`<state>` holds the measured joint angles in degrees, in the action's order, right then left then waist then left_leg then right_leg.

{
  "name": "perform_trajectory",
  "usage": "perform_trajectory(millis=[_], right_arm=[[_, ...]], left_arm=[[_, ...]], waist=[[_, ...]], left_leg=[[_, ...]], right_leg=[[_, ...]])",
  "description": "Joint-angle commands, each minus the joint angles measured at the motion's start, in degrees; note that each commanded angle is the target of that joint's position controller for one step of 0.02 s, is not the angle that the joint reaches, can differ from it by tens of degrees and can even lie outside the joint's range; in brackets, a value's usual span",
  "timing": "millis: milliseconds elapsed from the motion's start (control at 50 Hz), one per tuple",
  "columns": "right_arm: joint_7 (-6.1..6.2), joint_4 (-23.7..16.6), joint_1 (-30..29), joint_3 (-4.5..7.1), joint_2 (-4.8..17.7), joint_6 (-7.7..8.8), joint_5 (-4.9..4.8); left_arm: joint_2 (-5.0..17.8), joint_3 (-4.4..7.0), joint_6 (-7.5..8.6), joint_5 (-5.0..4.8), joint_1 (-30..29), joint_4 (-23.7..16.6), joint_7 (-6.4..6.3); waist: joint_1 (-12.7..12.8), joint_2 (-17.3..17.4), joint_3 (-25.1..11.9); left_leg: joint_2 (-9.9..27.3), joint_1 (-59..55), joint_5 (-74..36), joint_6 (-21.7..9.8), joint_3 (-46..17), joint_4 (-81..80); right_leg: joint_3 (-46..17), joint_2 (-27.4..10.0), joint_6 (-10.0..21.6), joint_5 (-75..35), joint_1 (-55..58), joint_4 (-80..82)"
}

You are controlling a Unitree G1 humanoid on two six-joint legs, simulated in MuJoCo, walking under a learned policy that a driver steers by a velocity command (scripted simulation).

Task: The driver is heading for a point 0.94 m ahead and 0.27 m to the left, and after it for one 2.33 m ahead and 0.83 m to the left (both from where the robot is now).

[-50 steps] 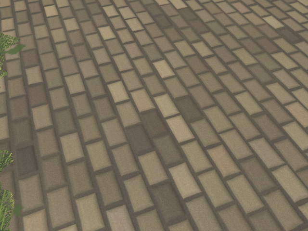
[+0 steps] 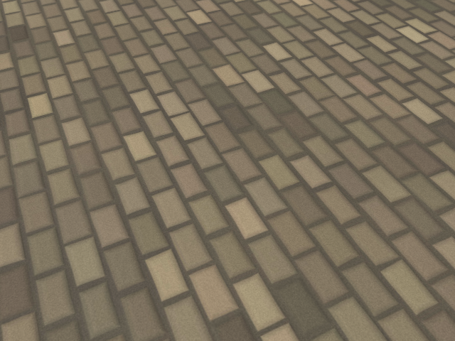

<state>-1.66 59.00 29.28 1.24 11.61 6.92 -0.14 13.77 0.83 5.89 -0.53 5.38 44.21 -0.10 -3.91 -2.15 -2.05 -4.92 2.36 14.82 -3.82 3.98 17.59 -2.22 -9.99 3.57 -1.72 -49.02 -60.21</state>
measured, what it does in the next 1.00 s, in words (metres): walks ahead, turning left: right foot, then left foot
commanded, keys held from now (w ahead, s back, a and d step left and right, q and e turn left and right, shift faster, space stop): w+shift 0.18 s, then w+q+shift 0.74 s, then q+shift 0.08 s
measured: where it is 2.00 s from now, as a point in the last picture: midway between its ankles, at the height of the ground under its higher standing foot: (171, 202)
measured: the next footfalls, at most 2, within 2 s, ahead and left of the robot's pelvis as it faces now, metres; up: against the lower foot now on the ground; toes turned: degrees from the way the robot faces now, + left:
right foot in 0.22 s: +0.45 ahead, -0.14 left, +0.00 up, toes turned -2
left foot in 0.72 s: +0.84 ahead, +0.12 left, +0.00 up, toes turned +24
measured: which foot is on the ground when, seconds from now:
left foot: down 0.00-0.22, up 0.24-0.70, down 0.72-1.00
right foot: up 0.00-0.20, down 0.22-0.72, up 0.74-1.00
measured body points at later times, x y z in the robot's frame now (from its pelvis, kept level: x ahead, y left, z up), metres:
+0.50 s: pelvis +0.45 -0.05 +0.00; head +0.45 -0.04 +0.45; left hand +0.38 +0.21 -0.14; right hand +0.65 -0.28 -0.10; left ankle +0.56 +0.14 -0.63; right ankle +0.41 -0.14 -0.74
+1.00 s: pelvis +0.86 +0.09 +0.00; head +0.87 +0.12 +0.45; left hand +0.98 +0.42 -0.03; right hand +1.01 -0.11 -0.12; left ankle +0.80 +0.10 -0.74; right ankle +1.15 +0.01 -0.66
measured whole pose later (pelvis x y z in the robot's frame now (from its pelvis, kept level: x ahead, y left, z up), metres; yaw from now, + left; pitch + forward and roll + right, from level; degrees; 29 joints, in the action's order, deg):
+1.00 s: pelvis +0.86 +0.09 +0.00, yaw +37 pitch +0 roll -2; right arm 0.1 44.7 26.5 2.7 10.4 3.6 -1.7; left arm 13.0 1.2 8.0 1.5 -2.7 31.8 -0.7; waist -5.1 -1.6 1.5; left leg -10.5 8.2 16.8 -8.4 -10.1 26.7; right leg -10.2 -4.6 -1.9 3.6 -40.2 -47.0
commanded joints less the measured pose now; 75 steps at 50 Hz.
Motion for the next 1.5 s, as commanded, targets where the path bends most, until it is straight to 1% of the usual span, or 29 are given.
perform_trajectory(millis=[20, 120, 200, 220, 240, 260, 280, 320, 380, 480, 580, 640, 700, 720, 740, 760, 780, 820, 880, 980, 1100, 1140, 1160, 1180, 1220, 1280, 1360, 1460, 1500], right_arm=[[1.4, -5.01, -3.56, 0.77, 8.05, 1.6, -0.66], [2.32, -3.76, 1.85, 0.93, 9.91, -0.49, -0.95], [2.13, -4.19, -0.9, 1.75, 13.01, -2.95, 2.36], [2.08, -6.21, -3.84, 0.83, 11.05, -3.02, 2.63], [0.62, -7.1, 7.39, -2.09, -1.42, -1.2, 1.13], [0.66, -6.36, 4.31, -1.19, 3.59, 0.85, -2.75], [1.14, -9.87, -5.92, 0.51, 9.06, 1.32, -5.13], [1.83, -12.21, -12.51, 0.66, 7.46, 0.97, -3.3], [1.18, -11.0, -6.52, 1.43, 4.08, -2.98, -3.58], [1.35, -15.03, -14.97, 1.84, 4.31, -5.11, -2.36], [-1.22, -19.13, -24.88, 1.81, 5.01, -3.36, -1.84], [-3.18, -21.26, -25.22, 2.84, 7.2, -2.69, -2.33], [-2.31, -16.8, -0.38, 7.08, 15.92, -5.14, -2.84], [-0.87, -14.25, 11.26, 9.95, 20.21, -6.39, -2.97], [-0.89, -11.55, 6.52, 7.32, 16.99, -6.44, -1.48], [-1.51, -16.64, -0.27, 5.05, 12.82, -4.14, 1.29], [-1.68, -17.02, 0.71, 5.08, 9.98, -2.68, 0.84], [-2.19, -17.94, -5.11, 4.66, 9.7, -0.77, -0.49], [-0.37, -20.65, -12.23, 4.28, 9.83, -0.63, -0.7], [3.02, -19.17, -8.12, 4.28, 9.14, -2.72, -2.01], [4.34, -18.8, -7.82, 5.68, 9.27, -5.83, -2.63], [4.1, -22.35, -10.54, 4.11, 4.5, -5.89, -0.66], [3.42, -23.88, 1.2, 2.77, 1.22, -5.98, 0.08], [2.24, -24.09, 5.45, 3.62, 9.89, -6.4, -1.97], [2.32, -25.68, -10.68, 4.2, 13.08, -8.11, -1.14], [2.29, -26.53, -13.58, 2.03, 6.31, -7.82, -0.03], [3.18, -25.08, -15.15, 0.82, 4.82, -6.04, 1.16], [2.65, -26.07, -19.89, 2.21, 9.04, -7.71, 0.24], [3.01, -26.39, -17.21, 3.46, 12.28, -7.69, 1.1]], left_arm=[[1.69, -0.09, 1.15, -0.25, -4.98, -3.7, 0.84], [2.3, 0.01, 2.29, -1.41, -14.35, -7.72, 3.74], [10.04, 3.65, 1.36, -2.47, 6.33, -4.77, 2.85], [12.96, 4.61, 0.62, -1.99, 21.12, -1.16, 1.81], [18.41, 6.07, 0.98, 0.42, 26.75, 0.65, 2.02], [12.1, 4.83, 1.51, 1.18, 28.38, 1.63, 2.12], [8.62, 3.99, 1.76, 0.93, 23.61, 2.08, 1.77], [5.72, 3.2, 2.3, 1.44, 14.77, 2.43, 2.26], [1.97, 2.5, 2.63, 1.29, 8.93, 4.53, 2.83], [4.22, 2.92, 2.66, 2.02, 7.94, 5.34, 1.47], [8.21, 3.27, 1.84, 1.94, 14.41, 5.91, -1.0], [12.19, 3.92, 0.31, 1.81, 13.58, 4.41, -2.32], [16.71, 5.36, -1.49, 0.47, 5.9, 0.84, -2.43], [15.12, 5.18, -0.31, -1.46, -0.62, -1.45, -1.37], [0.24, 1.48, 2.4, 0.14, 2.56, -3.36, 0.72], [-2.2, -0.26, 5.01, -1.96, 10.7, -7.95, 1.54], [4.16, 0.82, 6.55, -2.14, 2.27, -9.82, 1.78], [4.53, 1.17, 5.91, -1.24, 1.48, -10.24, 1.0], [6.34, 2.32, 2.87, 0.64, 4.13, -9.78, 0.17], [1.33, 1.24, 2.43, 2.68, -12.96, -16.89, -0.97], [7.01, 5.05, 2.73, -0.32, -10.07, -18.06, -0.58], [9.69, 5.38, 2.9, 1.5, 8.92, -14.14, -0.68], [11.24, 4.94, 2.36, 3.57, 12.31, -14.28, -0.24], [12.05, 5.46, 1.41, 2.24, 8.11, -13.93, 0.18], [3.93, 3.04, -0.91, 2.32, 1.58, -15.72, -1.06], [5.59, 2.38, -1.31, 2.48, 1.31, -11.71, -0.29], [9.69, 4.2, -2.17, 0.49, 1.74, -9.08, 1.26], [12.14, 5.33, -5.24, -1.2, 2.04, -10.31, 0.32], [9.23, 4.64, -5.67, -1.25, 4.21, -10.14, -0.19]], waist=[[1.87, 2.1, 10.19], [-0.23, 2.85, 12.96], [12.94, 11.95, -2.64], [19.42, 10.29, -11.62], [11.42, -12.01, -24.16], [14.05, -13.23, -27.19], [13.94, -11.0, -14.06], [8.98, 2.1, -3.28], [2.53, -2.28, 1.5], [2.14, -0.85, 10.46], [5.59, 3.31, 12.77], [3.05, 0.37, 8.8], [-11.61, -6.79, -3.68], [-19.49, -0.58, -6.91], [-6.8, 22.78, 2.33], [2.33, 25.24, -11.87], [-1.71, 13.09, -7.22], [4.65, -4.09, -0.28], [8.92, -3.61, 3.86], [1.34, 3.32, 7.48], [2.28, 10.04, -0.94], [9.25, 5.89, -17.11], [3.71, -17.01, -27.94], [1.53, -19.53, -32.09], [5.4, -3.24, -15.58], [1.89, 0.27, -3.86], [1.9, -4.09, -8.54], [1.35, -5.4, -4.43], [0.16, -2.75, -3.61]], left_leg=[[13.45, 12.69, -7.74, -8.05, -7.96, -14.77], [17.01, -5.62, -18.17, -6.47, -4.64, -13.7], [18.24, -12.16, -66.74, -4.33, -3.8, 15.63], [16.39, 5.05, -54.04, -3.23, -4.25, 35.44], [3.83, 31.68, -6.4, -0.36, -7.87, 61.46], [3.3, 37.1, 8.92, -2.77, -15.87, 67.7], [6.36, 42.82, 6.11, -3.67, -13.62, 69.19], [11.53, 39.66, -1.18, -3.18, -12.34, 63.97], [15.94, 32.08, -3.37, -2.42, -12.59, 59.7], [15.21, 40.09, -16.42, -0.93, -10.07, 49.87], [12.28, 45.8, -25.9, -2.67, -2.48, 33.7], [6.4, 34.74, -23.03, -4.77, 6.59, 26.95], [1.53, 4.51, -9.18, -8.28, 6.18, 31.05], [2.3, -14.19, -16.62, -11.57, 1.22, 20.47], [5.97, -14.95, -14.39, -14.54, -14.89, 18.54], [16.05, -22.12, 11.77, -26.1, -48.87, 8.4], [17.34, -17.41, 20.45, -22.33, -54.38, -3.57], [16.5, -1.68, 21.62, -17.76, -49.87, -4.66], [9.43, 15.69, 10.37, -16.2, -37.64, -5.84], [-0.3, 24.24, -20.04, -9.63, -21.86, 1.07], [-0.51, 10.65, -21.7, -1.93, -30.19, 19.14], [-3.33, 17.63, -3.73, 3.05, -22.93, 46.74], [-9.55, 31.71, 34.66, 5.48, -19.78, 66.04], [-0.2, 38.2, 24.9, 6.57, -19.93, 76.58], [3.24, 40.04, 14.03, 8.58, -12.7, 73.13], [4.89, 30.22, 14.83, 6.86, -11.06, 55.86], [3.31, 18.44, 7.32, 7.37, -6.27, 30.19], [1.26, 10.27, -1.44, 3.32, -7.17, 14.66], [9.38, -0.38, -0.57, -1.29, -12.68, 6.41]], right_leg=[[2.54, 0.89, -0.98, -12.55, 6.7, 14.26], [4.61, 5.34, 0.31, -10.02, 6.84, 31.21], [7.69, 12.67, 5.2, 5.14, 32.09, 27.73], [-1.3, 4.94, 6.75, 9.85, 56.09, 23.12], [-35.26, -11.65, 16.49, 42.35, 80.69, 30.78], [-49.2, -12.6, 13.56, 52.93, 81.24, 44.04], [-38.41, -11.62, 8.94, 45.55, 72.51, 45.31], [-22.06, -8.67, 6.11, 26.05, 52.24, 46.66], [-5.74, -4.57, 3.93, 16.34, 38.49, 50.08], [9.95, -0.56, 1.76, 4.62, 33.45, 54.1], [16.61, -2.2, -1.02, -7.75, 47.5, 53.63], [20.17, -2.41, -3.26, -41.17, 53.16, 45.84], [17.86, -4.89, -0.29, -66.59, 48.11, 15.99], [17.97, 2.55, -1.68, -54.6, 36.56, -9.63], [10.85, 14.61, -3.13, 30.86, 14.38, -34.24], [-4.36, 17.34, -1.17, 36.04, 2.15, -43.88], [-7.1, 14.56, 1.69, 30.15, -1.68, -38.2], [-6.85, 9.24, 2.34, 21.99, 2.6, -24.86], [-6.8, 5.73, -2.46, 18.52, 12.0, -12.78], [1.02, 11.03, -6.73, -0.61, 21.33, 20.9], [-1.59, 16.31, -5.78, -6.77, 32.3, 38.89], [-10.65, 0.71, 0.06, -26.06, 60.07, 31.62], [-34.71, -17.54, 11.69, -47.83, 76.02, 29.52], [-46.74, -23.85, 16.77, -19.11, 75.85, 32.0], [-27.15, -9.63, 11.62, -1.51, 57.49, 37.43], [-15.71, -0.72, 8.61, -14.06, 35.77, 41.01], [-12.77, 1.51, 10.38, -28.97, 34.85, 40.6], [-20.96, 2.03, 7.14, 14.5, 26.86, 43.83], [-19.26, 6.24, 2.07, 28.81, 17.01, 38.46]])
Velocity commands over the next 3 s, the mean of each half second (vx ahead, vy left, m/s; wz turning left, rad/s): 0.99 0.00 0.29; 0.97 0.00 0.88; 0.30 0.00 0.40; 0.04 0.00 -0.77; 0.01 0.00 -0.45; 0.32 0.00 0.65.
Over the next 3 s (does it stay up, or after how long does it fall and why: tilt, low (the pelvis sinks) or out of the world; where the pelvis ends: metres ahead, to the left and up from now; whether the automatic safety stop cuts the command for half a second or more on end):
stays up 1.19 0.26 -0.01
